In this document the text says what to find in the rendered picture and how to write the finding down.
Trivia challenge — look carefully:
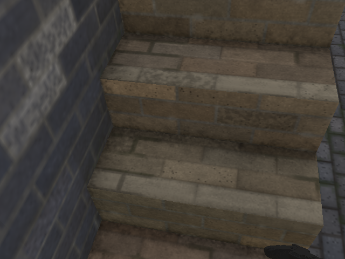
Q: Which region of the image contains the right robot hand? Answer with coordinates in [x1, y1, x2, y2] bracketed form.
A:
[264, 244, 323, 259]

